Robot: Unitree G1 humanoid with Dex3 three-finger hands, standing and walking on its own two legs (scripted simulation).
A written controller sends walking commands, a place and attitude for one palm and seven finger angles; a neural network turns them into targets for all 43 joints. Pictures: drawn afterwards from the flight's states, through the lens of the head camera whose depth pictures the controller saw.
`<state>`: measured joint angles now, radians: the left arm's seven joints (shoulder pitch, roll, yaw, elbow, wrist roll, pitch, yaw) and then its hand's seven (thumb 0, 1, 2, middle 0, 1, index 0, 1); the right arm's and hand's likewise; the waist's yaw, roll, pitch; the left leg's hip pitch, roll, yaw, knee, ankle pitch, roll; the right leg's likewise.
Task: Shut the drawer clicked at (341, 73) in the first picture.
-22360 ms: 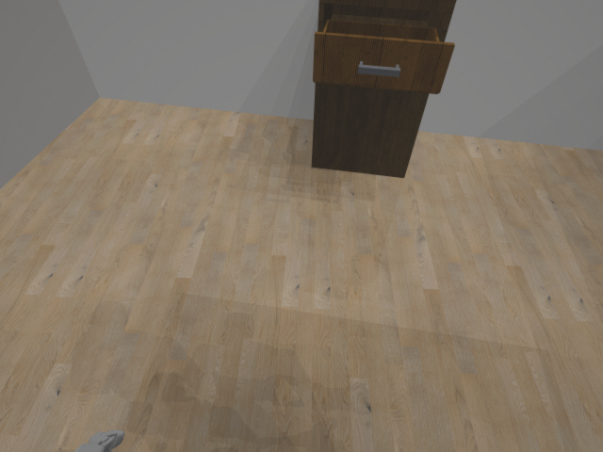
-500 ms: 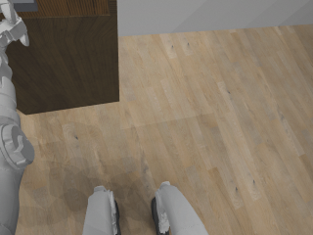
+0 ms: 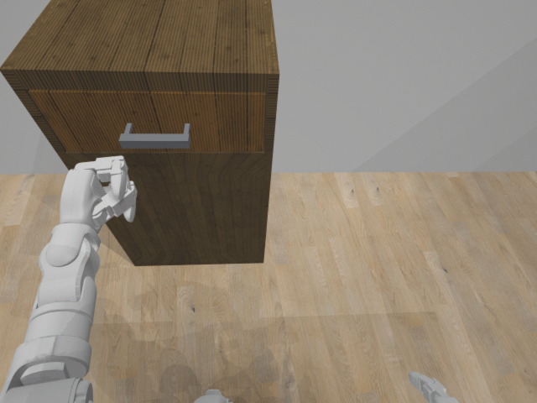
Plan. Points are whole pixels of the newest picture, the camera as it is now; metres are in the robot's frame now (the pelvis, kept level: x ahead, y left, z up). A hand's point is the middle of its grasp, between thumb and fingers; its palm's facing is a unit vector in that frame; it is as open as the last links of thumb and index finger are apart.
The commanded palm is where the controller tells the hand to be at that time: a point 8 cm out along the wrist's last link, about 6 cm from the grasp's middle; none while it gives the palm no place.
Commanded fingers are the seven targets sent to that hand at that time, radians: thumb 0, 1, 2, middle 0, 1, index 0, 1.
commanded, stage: draw the hand back to the body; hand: left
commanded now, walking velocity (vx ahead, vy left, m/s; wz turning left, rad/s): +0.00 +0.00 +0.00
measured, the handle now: (157, 134) +0.62 +0.23 -0.01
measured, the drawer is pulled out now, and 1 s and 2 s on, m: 0.00 0.00 0.00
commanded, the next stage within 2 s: step back with the hand held close in 0.92 s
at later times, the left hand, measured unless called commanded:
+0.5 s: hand (49, 275) +0.24 +0.22 +0.17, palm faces +0.30 -0.91 -0.29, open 3.3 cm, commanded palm +0.19 +0.27 +0.18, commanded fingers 0.00 0.90 0.90 -1.40 -1.60 -1.40 -1.60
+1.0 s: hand out of the picture +0.17 +0.22 +0.20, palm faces +0.41 -0.83 -0.38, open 3.3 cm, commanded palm +0.12 +0.26 +0.23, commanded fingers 0.00 0.90 0.90 -1.40 -1.60 -1.40 -1.60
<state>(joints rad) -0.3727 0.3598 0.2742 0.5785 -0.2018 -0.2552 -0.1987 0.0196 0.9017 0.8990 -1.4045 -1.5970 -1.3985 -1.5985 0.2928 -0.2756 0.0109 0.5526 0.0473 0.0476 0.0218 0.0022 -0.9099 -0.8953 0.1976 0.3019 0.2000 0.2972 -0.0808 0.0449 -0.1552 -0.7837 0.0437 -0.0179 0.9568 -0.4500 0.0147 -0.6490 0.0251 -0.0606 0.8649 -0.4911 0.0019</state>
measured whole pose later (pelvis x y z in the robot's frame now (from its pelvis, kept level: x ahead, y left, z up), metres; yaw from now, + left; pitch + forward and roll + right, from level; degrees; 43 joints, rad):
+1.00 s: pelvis -0.01 -0.02 +0.05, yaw +1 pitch -4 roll +0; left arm 0.52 0.31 0.27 -0.42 -0.08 -0.09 0.10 0.02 0.89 0.90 -1.41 -1.60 -1.40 -1.60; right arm 0.19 -0.23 0.03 0.61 0.01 -0.08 -0.09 0.01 -0.91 -0.90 0.20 0.30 0.20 0.30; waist 0.07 0.08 0.02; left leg -0.14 0.02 0.00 0.44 -0.23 -0.01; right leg -0.04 0.01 -0.05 0.40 -0.29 -0.02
